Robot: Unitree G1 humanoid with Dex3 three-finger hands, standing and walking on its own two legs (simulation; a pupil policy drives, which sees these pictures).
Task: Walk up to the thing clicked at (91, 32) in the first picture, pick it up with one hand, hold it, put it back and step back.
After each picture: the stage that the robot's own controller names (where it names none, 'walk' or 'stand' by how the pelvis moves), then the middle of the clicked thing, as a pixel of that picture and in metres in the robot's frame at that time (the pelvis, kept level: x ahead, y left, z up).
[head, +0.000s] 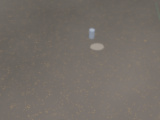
stand; (91, 33) +1.53 -0.08 -0.72
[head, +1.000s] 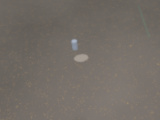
walk; (74, 44) +1.39 +0.23 -0.70
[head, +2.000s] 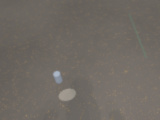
walk; (57, 77) +0.86 +0.34 -0.72
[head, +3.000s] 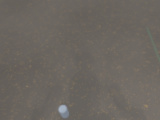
walk; (64, 111) +0.51 +0.25 -0.71
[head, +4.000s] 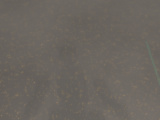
stand; out of the picture +0.39 +0.21 -0.71
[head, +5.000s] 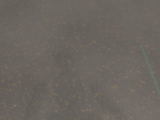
stand; out of the picture +0.37 +0.21 -0.72
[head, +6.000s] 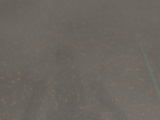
stand; out of the picture +0.38 +0.22 -0.73
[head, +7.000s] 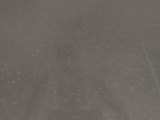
stand; out of the picture +0.36 +0.22 -0.73
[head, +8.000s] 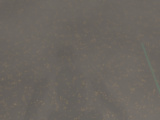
stand; out of the picture +0.36 +0.22 -0.73
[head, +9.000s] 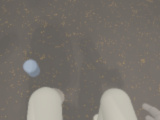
go down; (32, 68) +0.43 +0.24 -0.40
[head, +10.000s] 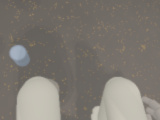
go down; (20, 56) +0.43 +0.26 -0.31
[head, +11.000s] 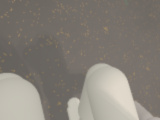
close in; out of the picture +0.41 +0.30 -0.22
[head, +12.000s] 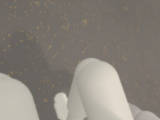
close; out of the picture +0.41 +0.31 -0.22
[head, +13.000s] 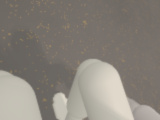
lift; out of the picture +0.39 +0.30 -0.22
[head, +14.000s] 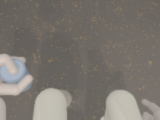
lift; (17, 76) +0.33 +0.23 -0.04
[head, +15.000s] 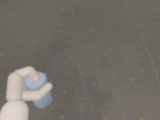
hold; (39, 90) +0.32 +0.17 +0.01
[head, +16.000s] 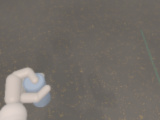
hold; (37, 90) +0.32 +0.17 +0.00
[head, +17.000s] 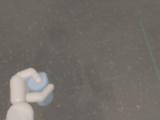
crouch; (41, 89) +0.33 +0.16 -0.04
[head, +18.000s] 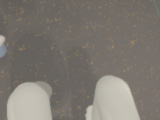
crouch; out of the picture +0.46 +0.27 -0.10
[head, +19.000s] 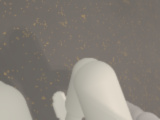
lower; out of the picture +0.42 +0.32 -0.22
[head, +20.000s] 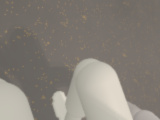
lower; out of the picture +0.41 +0.32 -0.23
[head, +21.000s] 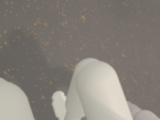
lower; out of the picture +0.41 +0.32 -0.23
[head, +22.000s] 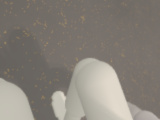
lower; out of the picture +0.41 +0.32 -0.23
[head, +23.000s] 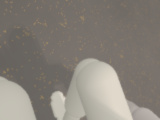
open; out of the picture +0.41 +0.31 -0.23
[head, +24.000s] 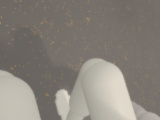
rise; out of the picture +0.41 +0.30 -0.23
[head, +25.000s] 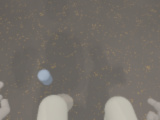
walk; (45, 77) +0.43 +0.23 -0.46
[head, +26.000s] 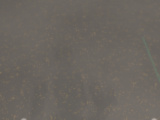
stand; out of the picture +0.38 +0.20 -0.66
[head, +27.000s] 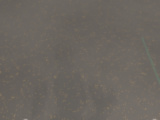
stand; out of the picture +0.39 +0.20 -0.67
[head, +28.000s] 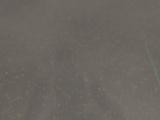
stand; out of the picture +0.39 +0.19 -0.71
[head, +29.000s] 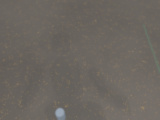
walk; (60, 114) +0.42 +0.18 -0.71
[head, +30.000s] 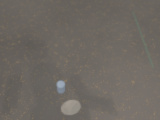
walk; (61, 87) +0.61 +0.14 -0.71
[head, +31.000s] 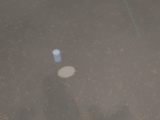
walk; (57, 55) +0.96 +0.29 -0.68
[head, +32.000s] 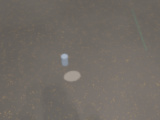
stand; (64, 60) +1.02 +0.20 -0.71
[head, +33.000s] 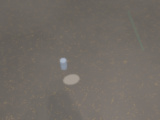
stand; (63, 64) +1.03 +0.22 -0.73
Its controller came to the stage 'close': yes
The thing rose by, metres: 0.71
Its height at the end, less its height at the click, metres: +0.00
